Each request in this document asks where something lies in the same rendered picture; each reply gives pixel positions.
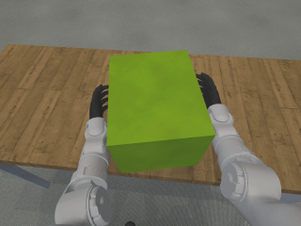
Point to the left robot upper arm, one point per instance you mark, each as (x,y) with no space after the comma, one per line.
(88,206)

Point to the robot left hand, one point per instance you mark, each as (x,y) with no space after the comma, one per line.
(96,107)

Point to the robot right hand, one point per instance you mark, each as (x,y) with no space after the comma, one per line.
(209,90)

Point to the robot right forearm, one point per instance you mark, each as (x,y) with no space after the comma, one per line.
(227,143)

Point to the robot left forearm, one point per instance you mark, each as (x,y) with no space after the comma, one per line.
(94,160)

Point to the carton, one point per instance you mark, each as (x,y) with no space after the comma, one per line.
(156,116)

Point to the right robot upper arm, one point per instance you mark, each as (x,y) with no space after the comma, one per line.
(254,190)

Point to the table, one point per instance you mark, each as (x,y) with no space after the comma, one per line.
(46,91)

